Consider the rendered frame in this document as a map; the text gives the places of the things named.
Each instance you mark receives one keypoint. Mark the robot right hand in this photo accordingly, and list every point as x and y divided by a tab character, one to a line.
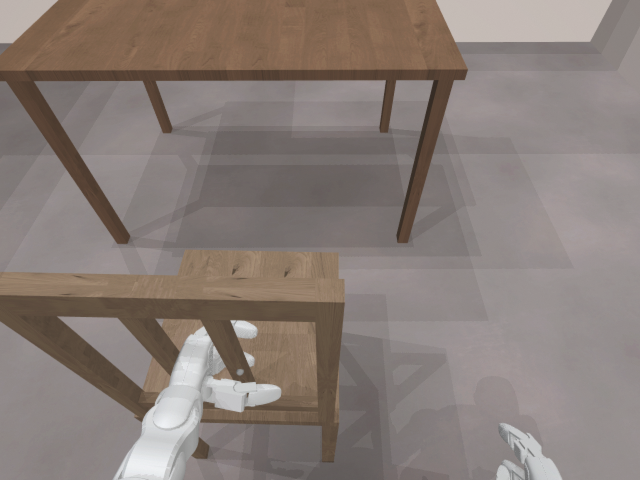
528	451

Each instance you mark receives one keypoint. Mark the table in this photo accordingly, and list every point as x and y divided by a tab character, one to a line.
234	40

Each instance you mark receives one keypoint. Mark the robot left hand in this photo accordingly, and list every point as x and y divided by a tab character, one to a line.
199	358

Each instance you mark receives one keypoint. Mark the chair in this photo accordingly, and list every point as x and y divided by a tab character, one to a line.
294	299

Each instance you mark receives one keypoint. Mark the robot left forearm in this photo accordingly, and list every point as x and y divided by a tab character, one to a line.
170	435

